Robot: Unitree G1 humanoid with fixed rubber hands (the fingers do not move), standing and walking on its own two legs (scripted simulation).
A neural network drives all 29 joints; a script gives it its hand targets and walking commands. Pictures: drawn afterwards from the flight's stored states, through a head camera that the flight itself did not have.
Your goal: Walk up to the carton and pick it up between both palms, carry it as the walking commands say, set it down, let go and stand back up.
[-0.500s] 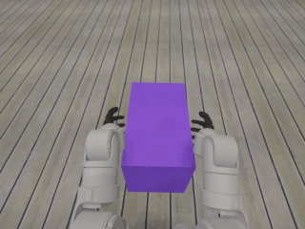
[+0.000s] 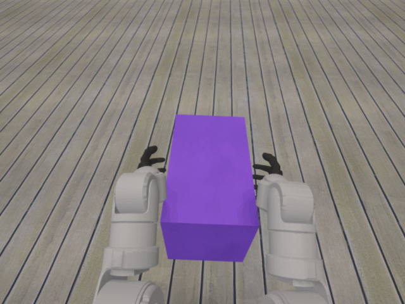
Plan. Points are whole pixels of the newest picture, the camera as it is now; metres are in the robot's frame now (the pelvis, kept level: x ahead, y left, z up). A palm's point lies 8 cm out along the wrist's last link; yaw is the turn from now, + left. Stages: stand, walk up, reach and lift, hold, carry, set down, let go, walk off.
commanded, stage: carry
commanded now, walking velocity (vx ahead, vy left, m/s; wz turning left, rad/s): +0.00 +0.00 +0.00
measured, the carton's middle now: (207, 184) +0.36 +0.00 +0.01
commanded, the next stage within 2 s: none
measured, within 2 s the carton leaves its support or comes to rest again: neither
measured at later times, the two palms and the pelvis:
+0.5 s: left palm (146, 249) +0.19 +0.10 +0.09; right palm (299, 247) +0.20 -0.14 +0.09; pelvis -0.11 -0.04 +0.00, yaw +0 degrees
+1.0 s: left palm out of the picture +0.08 +0.10 +0.07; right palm out of the picture +0.08 -0.14 +0.07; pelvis -0.22 -0.03 -0.01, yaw +1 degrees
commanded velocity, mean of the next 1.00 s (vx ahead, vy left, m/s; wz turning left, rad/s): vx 0.00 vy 0.00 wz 0.00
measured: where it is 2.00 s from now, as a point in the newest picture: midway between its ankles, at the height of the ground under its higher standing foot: outside the picture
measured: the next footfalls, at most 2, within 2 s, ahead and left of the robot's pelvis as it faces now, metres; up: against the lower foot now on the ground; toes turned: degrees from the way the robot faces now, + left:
left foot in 0.20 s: -0.01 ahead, +0.10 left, +0.01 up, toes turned +6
right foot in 0.82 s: -0.11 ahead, -0.14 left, +0.00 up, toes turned +20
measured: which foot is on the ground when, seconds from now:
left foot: up 0.00-0.18, down 0.20-0.84, up 0.86-0.98, down 1.00-1.00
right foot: down 0.00-0.66, up 0.68-0.80, down 0.82-1.00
